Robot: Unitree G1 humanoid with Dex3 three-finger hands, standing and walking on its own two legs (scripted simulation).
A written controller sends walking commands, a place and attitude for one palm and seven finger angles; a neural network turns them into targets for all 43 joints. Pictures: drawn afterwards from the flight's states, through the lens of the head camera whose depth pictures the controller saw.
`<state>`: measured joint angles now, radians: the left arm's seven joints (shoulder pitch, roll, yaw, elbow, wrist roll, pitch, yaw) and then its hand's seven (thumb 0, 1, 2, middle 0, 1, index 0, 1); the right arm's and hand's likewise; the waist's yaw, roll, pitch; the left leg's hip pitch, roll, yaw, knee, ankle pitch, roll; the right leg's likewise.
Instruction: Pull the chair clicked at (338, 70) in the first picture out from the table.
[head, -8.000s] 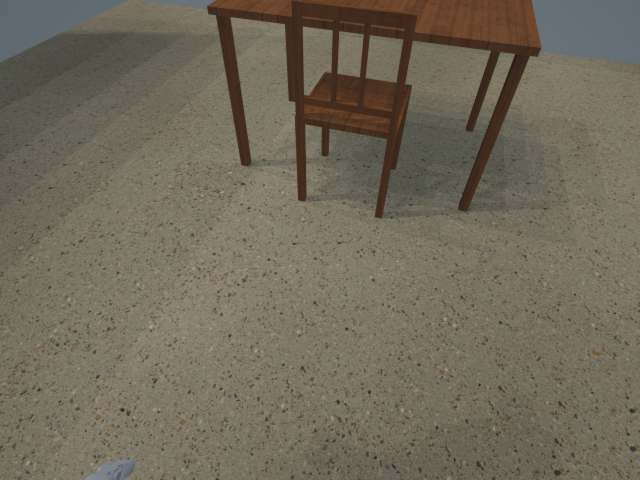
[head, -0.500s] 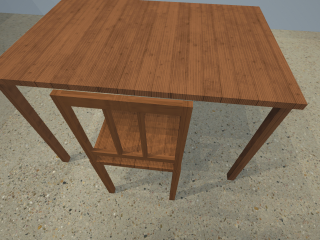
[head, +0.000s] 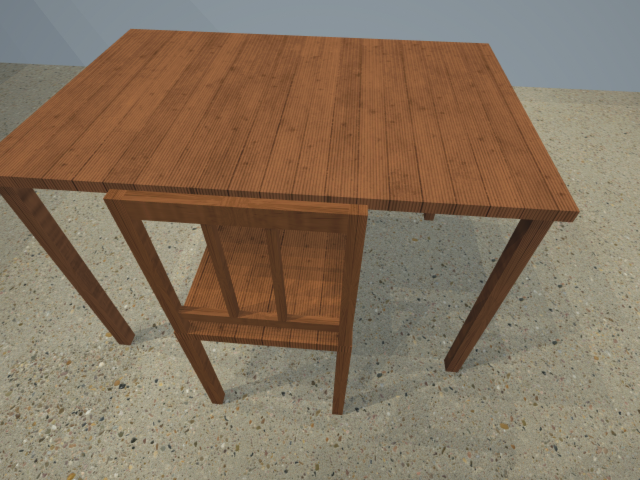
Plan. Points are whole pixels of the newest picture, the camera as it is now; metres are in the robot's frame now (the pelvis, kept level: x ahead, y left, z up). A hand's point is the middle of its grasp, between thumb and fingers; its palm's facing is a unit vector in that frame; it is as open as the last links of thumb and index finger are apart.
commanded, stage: come to a stop and stand still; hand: left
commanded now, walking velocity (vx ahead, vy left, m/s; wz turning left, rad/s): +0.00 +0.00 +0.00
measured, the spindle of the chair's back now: (222, 273) +0.48 +0.21 -0.09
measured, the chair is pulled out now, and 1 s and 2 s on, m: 0.00 0.00 0.00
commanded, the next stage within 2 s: look again from close up in 1.16 s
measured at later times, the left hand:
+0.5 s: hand out of the picture -0.01 +0.21 -0.16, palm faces +0.00 -0.98 -0.20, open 7.4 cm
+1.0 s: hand out of the picture +0.04 +0.21 -0.17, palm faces +0.00 -0.98 -0.19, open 7.3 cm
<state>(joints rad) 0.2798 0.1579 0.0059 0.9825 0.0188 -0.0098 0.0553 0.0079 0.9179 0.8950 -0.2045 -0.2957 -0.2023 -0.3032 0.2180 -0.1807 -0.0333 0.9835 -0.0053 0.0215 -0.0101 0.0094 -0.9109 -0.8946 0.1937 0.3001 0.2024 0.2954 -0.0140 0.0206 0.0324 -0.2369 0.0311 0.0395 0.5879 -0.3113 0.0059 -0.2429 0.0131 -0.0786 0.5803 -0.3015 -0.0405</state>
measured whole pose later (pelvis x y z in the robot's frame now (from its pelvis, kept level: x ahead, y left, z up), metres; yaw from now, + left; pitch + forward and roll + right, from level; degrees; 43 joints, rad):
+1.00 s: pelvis +0.03 +0.04 +0.01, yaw -1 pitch -1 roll +0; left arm 0.27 0.16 -0.01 1.10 0.01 -0.01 0.04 0.01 0.91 0.90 -0.20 -0.30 -0.20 -0.30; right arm 0.25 -0.16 0.02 1.13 -0.01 -0.03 -0.03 0.01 -0.92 -0.89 0.20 0.30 0.20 0.30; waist 0.00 -0.02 0.03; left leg -0.13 -0.03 0.09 0.42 -0.28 0.05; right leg -0.16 -0.04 -0.03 0.45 -0.27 0.02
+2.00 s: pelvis +0.03 +0.03 +0.01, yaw -1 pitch -1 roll +0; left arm 0.34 0.13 -0.02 1.12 0.01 -0.02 0.05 0.00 0.91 0.90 -0.20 -0.30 -0.20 -0.30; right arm 0.30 -0.12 0.02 1.15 0.00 -0.02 -0.03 0.01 -0.91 -0.89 0.19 0.30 0.20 0.30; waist 0.01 -0.02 0.03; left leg -0.11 -0.02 0.08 0.39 -0.25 0.04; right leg -0.15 -0.03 -0.03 0.42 -0.25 0.01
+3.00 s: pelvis -0.01 +0.02 -0.01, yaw +1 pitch +4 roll +0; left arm 0.33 0.16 0.00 0.17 -0.16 -0.24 0.05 0.04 0.84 0.84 -0.18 -0.27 -0.18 -0.28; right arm 0.28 -0.28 -0.02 0.75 0.02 -0.30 -0.05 0.03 -0.92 -0.89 0.20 0.30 0.21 0.30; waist -0.06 0.02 -0.09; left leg -0.45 -0.03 0.05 0.72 -0.35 0.04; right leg -0.46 -0.05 -0.07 0.74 -0.36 0.00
